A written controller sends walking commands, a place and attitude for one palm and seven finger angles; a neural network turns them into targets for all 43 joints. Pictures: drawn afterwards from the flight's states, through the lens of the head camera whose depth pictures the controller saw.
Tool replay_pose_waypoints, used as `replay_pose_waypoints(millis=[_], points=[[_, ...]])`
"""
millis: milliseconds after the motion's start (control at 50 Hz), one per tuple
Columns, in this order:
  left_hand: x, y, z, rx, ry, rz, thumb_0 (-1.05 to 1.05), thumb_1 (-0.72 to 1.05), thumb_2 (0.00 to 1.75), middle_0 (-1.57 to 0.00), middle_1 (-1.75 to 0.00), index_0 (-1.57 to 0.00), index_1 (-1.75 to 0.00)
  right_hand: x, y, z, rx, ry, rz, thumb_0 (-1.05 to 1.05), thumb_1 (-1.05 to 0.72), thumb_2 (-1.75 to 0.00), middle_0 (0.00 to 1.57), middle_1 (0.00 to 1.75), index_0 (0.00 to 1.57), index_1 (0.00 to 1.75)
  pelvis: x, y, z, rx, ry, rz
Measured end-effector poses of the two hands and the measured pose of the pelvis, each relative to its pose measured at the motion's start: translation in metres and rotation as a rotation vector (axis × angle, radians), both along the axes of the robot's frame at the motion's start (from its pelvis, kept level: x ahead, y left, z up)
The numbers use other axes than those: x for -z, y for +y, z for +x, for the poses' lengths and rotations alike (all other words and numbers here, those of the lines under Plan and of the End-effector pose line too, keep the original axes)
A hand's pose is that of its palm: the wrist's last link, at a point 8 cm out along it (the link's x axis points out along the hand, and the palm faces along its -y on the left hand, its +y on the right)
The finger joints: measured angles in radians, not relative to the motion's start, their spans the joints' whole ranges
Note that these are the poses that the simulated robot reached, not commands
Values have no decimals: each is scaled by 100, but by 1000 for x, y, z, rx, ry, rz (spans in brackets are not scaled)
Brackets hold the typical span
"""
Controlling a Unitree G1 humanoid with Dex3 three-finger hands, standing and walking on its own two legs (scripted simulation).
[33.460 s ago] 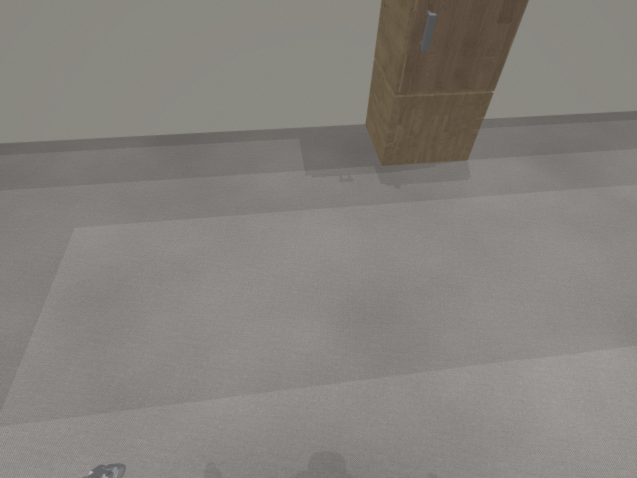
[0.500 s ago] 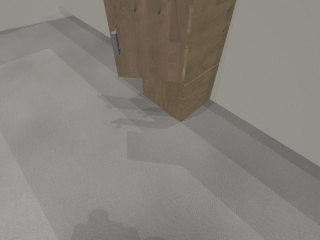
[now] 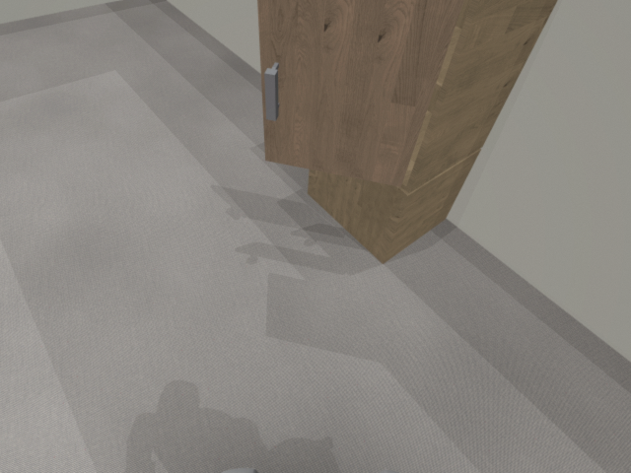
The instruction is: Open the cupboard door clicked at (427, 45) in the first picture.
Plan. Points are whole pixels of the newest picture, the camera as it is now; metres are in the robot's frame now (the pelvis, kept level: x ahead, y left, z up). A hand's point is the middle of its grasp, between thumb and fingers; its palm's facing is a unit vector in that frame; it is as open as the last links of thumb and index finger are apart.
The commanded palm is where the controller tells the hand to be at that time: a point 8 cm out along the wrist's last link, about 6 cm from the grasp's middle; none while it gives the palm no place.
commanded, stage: take the last steps up to it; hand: left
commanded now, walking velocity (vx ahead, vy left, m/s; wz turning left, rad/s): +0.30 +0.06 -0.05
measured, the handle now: (274, 91) +0.97 +0.20 -0.08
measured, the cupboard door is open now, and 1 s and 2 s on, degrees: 39 39 39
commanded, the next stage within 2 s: come to a stop and stand still in 0.82 s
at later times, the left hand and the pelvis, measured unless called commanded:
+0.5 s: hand (203, 405) +0.22 +0.19 -0.15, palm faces +0.05 -0.98 -0.21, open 7.2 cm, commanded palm none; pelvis +0.18 +0.00 +0.02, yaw +0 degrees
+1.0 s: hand (207, 293) +0.41 +0.23 -0.16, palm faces +0.00 -0.98 -0.20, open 7.3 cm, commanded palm none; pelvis +0.34 +0.05 +0.01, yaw -2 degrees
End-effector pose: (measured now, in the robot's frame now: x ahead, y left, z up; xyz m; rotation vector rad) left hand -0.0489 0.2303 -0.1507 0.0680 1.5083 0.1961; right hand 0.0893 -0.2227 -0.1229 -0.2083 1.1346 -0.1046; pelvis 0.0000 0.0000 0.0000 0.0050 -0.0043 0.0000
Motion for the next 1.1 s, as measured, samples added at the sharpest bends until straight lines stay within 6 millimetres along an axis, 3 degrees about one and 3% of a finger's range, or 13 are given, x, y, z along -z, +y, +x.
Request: replay_pose_waypoints(millis=[100, 200, 260, 300, 360, 420, 580, 700, 740, 800, 980, 1040, 1100], points=[[-17, 15, 102, 59, -186, 29, 1, 91, 90, -19, -30, -19, -30, -3, -4, -5, 60, 58, -9, -1, -95, -89, 20, 30, 20, 30, -10, 7, 31, 12, 1, 11], [-34, 10, 201, 124, -349, 50, 1, 91, 90, -19, -30, -19, -30, 9, -7, -21, 104, 187, 22, 0, -93, -89, 20, 30, 20, 30, -11, 5, 67, 13, -6, 25], [-37, 2, 250, 160, -419, 64, 1, 91, 90, -19, -30, -19, -30, 21, -9, -27, 135, 261, 48, 0, -92, -89, 20, 30, 20, 30, -3, -3, 93, 16, -15, 35], [-35, -3, 272, 170, -456, 73, 1, 91, 90, -19, -30, -19, -30, 30, -12, -25, 146, 305, 60, 0, -91, -89, 20, 30, 20, 30, 4, -7, 108, 13, -20, 24], [-35, -8, 281, 158, -442, 68, 0, 91, 90, -19, -30, -19, -30, 27, -14, -5, 151, 331, 63, 1, -91, -89, 20, 30, 20, 30, 0, -9, 128, 8, -22, 6], [-34, -11, 272, 130, -365, 53, 0, 91, 90, -20, -30, -20, -30, 17, -14, 31, 148, 294, 58, 1, -91, -89, 20, 30, 20, 30, -9, -7, 149, 9, -9, 1], [-26, 17, 243, 41, -144, 36, 0, 93, 90, -20, -30, -20, -30, -1, 4, 154, 74, 151, 40, 1, -92, -90, 20, 30, 20, 30, -17, 13, 208, 6, 8, 0], [0, 44, 242, 1, 9, -5, 1, 92, 90, -20, -30, -20, -30, 4, 29, 244, 23, 16, -18, 1, -91, -90, 20, 30, 20, 30, 4, 47, 258, 20, -5, -22], [3, 51, 258, 23, 24, -5, 1, 91, 90, -20, -30, -20, -30, 2, 38, 257, 32, -3, -23, 1, -91, -89, 20, 30, 20, 30, 4, 53, 269, 33, -10, -11], [-1, 58, 299, 49, -25, -2, 1, 91, 90, -20, -30, -19, -30, 0, 50, 261, 50, 17, -11, 1, -91, -89, 20, 30, 20, 30, -2, 57, 285, 41, -7, -3], [-23, 55, 439, 133, -260, 37, 1, 93, 90, -19, -30, -19, -30, 9, 49, 245, 124, 180, 24, 0, -93, -89, 20, 30, 20, 30, -10, 53, 332, 42, -4, 10], [-21, 48, 472, 156, -309, 64, 1, 93, 90, -19, -30, -19, -30, 22, 47, 242, 149, 241, 52, 1, -92, -89, 20, 30, 20, 30, -2, 43, 350, 43, -7, 33], [-26, 38, 491, 181, -303, 62, 1, 92, 90, -19, -30, -19, -30, 24, 48, 243, 174, 283, 74, 1, -91, -89, 20, 30, 20, 30, -5, 40, 363, 33, -2, 14]])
